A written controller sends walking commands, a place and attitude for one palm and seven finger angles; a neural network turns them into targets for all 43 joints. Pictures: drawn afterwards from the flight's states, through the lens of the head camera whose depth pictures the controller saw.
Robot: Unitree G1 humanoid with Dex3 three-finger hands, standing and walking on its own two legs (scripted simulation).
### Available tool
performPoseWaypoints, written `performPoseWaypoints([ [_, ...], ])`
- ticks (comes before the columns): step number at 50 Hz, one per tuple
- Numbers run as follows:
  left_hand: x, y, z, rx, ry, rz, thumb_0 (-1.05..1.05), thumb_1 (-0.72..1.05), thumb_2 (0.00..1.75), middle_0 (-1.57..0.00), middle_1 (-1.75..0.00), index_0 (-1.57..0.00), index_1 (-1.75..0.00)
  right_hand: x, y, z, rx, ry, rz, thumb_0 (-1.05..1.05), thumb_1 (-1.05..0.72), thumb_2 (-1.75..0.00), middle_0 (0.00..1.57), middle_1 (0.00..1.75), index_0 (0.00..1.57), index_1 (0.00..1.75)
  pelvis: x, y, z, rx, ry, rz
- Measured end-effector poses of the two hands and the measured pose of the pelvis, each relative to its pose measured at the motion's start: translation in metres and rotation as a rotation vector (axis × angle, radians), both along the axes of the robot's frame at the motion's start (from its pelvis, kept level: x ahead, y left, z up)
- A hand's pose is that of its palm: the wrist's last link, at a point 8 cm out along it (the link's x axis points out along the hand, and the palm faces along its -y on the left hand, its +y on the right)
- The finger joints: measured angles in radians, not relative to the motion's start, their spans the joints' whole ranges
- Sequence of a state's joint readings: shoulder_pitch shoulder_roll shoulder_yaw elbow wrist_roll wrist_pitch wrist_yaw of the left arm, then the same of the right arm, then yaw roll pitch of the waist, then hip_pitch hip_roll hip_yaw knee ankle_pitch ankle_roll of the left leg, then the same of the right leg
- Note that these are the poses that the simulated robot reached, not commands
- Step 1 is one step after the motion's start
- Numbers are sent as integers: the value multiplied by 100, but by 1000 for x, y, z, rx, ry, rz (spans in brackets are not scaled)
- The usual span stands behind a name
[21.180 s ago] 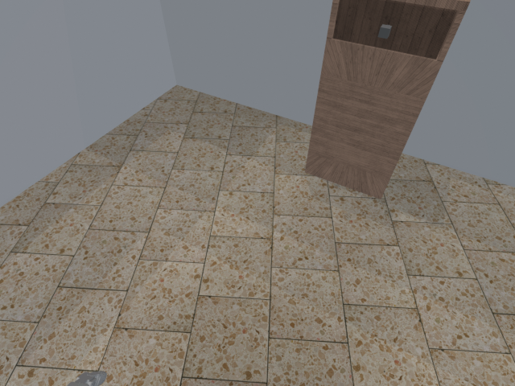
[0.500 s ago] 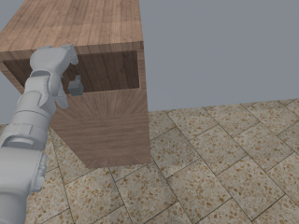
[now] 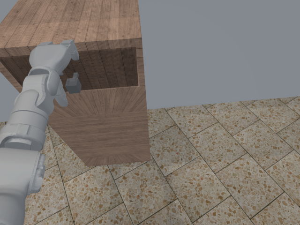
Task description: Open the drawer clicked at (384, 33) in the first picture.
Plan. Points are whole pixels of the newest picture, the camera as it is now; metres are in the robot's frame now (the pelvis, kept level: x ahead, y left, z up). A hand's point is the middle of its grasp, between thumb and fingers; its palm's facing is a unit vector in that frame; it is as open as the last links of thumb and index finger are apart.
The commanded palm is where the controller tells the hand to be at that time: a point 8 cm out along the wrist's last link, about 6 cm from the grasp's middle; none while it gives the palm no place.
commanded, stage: re-aim the fingers above the handle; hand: left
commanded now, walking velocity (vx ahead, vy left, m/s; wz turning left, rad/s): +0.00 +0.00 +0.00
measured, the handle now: (74, 81) +0.52 +0.24 +0.07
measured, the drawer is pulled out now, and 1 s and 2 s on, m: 0.00 0.00 0.00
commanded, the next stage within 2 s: lower the fingers behind the handle in 1.68 s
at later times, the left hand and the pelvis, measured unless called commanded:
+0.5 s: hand (60, 76) +0.48 +0.24 +0.13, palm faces +0.01 -0.01 -1.00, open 13.8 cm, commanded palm +0.46 +0.25 +0.19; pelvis -0.01 +0.01 +0.00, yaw +0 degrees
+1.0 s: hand (57, 78) +0.47 +0.25 +0.13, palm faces +0.00 +0.00 -1.00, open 13.8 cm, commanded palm +0.45 +0.25 +0.19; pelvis +0.00 +0.01 +0.00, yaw -1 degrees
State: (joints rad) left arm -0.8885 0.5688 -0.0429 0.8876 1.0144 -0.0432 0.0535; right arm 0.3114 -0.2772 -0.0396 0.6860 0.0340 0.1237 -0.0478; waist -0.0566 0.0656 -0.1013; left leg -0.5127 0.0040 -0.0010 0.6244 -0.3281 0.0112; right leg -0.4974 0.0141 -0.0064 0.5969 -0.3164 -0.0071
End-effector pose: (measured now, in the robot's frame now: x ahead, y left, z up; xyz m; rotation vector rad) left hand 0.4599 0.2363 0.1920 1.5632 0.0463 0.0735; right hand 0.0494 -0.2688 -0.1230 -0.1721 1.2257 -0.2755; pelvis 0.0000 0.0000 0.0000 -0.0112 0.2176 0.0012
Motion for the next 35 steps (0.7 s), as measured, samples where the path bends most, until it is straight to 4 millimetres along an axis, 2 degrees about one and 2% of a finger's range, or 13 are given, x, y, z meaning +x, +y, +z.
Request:
performPoseWaypoints([
  [8, 1, 2, 0, 6, 41, 38, 0, -49, 30, -33, -121, -34, -123, -11, 8, 0, 17, -6, -29, 1, -90, -90, 20, 30, 20, 30, -3, 2, 1, 3, -11, -13],
  [18, -4, 5, -11, 5, 59, -11, 0, -49, 30, -32, -120, -33, -121, -20, 5, 3, -14, 7, -23, 1, -90, -90, 20, 30, 20, 30, -7, 5, 1, 0, -8, -8],
  [31, -2, 6, -4, -1, -2, 11, 0, -49, 30, -34, -121, -34, -121, -15, 8, 3, -6, -6, -20, 1, -90, -90, 20, 30, 20, 30, -5, 9, 0, -4, -2, -9],
  [35, -4, -1, -1, 2, 5, 14, 0, -49, 30, -33, -120, -33, -121, -10, 13, 2, 12, -18, -11, 1, -90, -90, 20, 30, 20, 30, -4, 10, 1, -4, -11, -5],
])
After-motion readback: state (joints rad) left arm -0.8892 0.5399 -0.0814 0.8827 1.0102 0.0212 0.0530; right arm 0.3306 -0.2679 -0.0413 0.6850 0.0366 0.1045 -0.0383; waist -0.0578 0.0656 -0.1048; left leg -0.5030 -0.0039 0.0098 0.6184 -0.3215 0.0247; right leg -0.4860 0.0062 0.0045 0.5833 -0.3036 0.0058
